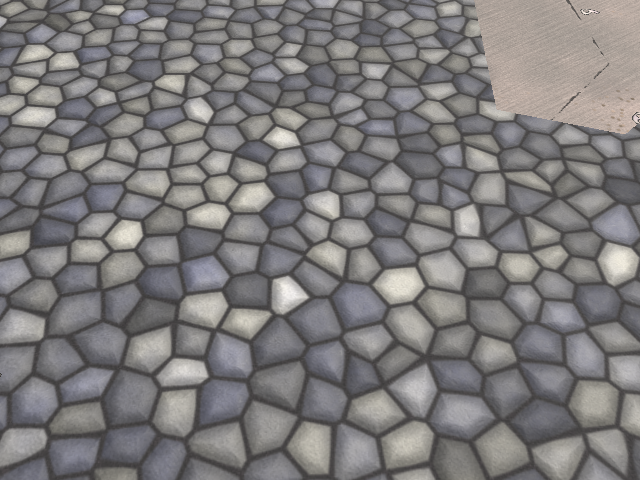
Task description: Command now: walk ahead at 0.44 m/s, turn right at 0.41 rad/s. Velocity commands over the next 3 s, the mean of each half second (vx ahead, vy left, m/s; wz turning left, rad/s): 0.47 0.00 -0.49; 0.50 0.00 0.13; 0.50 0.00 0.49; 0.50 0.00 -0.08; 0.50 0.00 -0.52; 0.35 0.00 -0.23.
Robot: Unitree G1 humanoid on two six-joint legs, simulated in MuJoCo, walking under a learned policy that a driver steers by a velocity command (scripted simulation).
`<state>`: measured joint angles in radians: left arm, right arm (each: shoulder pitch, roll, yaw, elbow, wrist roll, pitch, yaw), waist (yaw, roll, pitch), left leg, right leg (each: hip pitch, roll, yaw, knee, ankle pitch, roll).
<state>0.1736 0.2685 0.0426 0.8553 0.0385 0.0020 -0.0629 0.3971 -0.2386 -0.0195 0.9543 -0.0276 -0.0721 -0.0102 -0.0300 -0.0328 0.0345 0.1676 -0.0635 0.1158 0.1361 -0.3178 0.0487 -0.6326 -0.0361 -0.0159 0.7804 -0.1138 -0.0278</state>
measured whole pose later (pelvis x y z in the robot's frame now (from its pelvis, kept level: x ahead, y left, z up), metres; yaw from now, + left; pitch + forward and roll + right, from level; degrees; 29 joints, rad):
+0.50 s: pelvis +0.27 -0.05 +0.01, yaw -16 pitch +1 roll -1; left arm 0.39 0.27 0.06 0.89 0.00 -0.05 -0.01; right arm 0.09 -0.27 -0.02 0.76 -0.05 -0.03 0.03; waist 0.06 0.04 0.04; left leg -0.68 0.11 -0.03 0.77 -0.04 -0.04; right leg -0.04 0.16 0.13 0.26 -0.23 -0.12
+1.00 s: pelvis +0.56 -0.07 +0.01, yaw -8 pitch +1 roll +0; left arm 0.10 0.26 0.01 0.77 0.05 -0.03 -0.02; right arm 0.44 -0.24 -0.05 0.90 0.00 -0.05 0.01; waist -0.05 -0.04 0.04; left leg -0.09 -0.14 -0.10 0.28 -0.18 0.11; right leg -0.62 -0.08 0.05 0.83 -0.14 0.04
